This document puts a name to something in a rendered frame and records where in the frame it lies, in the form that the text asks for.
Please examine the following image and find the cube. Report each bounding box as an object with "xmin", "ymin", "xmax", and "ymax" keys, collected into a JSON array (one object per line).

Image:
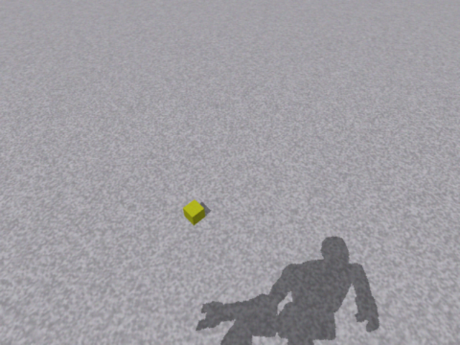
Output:
[{"xmin": 183, "ymin": 200, "xmax": 206, "ymax": 225}]

